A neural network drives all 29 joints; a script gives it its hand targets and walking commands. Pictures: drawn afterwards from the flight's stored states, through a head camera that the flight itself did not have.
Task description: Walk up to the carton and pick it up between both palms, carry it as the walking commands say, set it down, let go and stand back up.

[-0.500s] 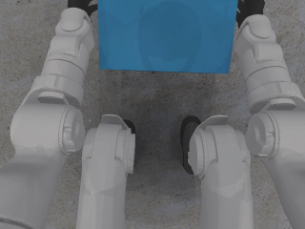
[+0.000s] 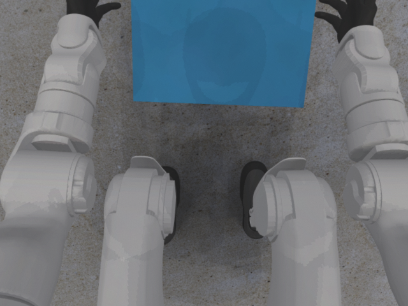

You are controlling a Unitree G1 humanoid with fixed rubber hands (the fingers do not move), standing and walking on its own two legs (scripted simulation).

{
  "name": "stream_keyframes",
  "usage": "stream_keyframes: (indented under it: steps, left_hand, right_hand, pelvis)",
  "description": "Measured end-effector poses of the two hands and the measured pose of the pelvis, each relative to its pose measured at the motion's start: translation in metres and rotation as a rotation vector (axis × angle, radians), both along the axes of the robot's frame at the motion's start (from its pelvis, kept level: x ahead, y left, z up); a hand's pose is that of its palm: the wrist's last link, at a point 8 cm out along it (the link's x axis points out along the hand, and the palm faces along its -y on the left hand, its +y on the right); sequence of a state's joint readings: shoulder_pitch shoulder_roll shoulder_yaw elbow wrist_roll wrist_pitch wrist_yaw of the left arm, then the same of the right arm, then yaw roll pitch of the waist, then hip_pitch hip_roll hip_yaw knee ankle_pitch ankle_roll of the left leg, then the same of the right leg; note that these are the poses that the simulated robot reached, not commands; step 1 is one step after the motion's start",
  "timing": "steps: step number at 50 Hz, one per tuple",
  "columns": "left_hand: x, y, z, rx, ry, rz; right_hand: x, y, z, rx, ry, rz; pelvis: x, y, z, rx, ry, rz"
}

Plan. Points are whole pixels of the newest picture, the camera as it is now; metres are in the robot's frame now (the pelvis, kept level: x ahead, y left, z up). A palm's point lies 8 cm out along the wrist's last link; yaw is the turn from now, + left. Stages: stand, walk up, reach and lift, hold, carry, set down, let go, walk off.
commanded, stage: set down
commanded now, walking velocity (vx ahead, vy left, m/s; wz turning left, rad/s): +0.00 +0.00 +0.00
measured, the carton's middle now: (217, 34) +0.53 -0.01 -0.24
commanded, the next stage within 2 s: let go in 1.20 s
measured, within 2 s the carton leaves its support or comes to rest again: neither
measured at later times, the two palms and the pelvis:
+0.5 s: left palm out of the picture +0.54 +0.20 -0.01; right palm out of the picture +0.53 -0.22 -0.01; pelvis +0.01 +0.00 +0.10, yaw +0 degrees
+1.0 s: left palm out of the picture +0.54 +0.21 +0.15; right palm out of the picture +0.53 -0.22 +0.15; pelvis +0.04 -0.01 +0.24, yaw +0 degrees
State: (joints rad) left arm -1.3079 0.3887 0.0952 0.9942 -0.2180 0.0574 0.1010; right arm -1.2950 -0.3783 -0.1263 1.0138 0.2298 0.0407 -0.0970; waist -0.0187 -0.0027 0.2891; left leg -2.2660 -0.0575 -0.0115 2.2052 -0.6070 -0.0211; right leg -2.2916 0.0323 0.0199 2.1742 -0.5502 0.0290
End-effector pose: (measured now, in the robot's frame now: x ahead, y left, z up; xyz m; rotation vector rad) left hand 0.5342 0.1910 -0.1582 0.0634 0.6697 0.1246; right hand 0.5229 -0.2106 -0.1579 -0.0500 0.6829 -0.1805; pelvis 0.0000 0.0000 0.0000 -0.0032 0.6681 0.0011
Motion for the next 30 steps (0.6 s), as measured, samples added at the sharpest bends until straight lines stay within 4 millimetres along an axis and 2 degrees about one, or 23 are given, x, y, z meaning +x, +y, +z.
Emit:
stream_keyframes:
  steps: [9, 30]
  left_hand:
    - [0.003, 0.002, 0.056, 0.000, -0.024, 0.007]
    - [0.007, 0.008, 0.181, -0.005, -0.047, -0.013]
  right_hand:
    - [0.004, -0.002, 0.056, -0.001, -0.036, 0.000]
    - [0.006, -0.011, 0.178, 0.002, -0.055, 0.009]
  pelvis:
    - [0.003, -0.001, 0.028, 0.002, 0.039, -0.005]
    - [0.011, -0.004, 0.128, 0.010, 0.152, -0.003]
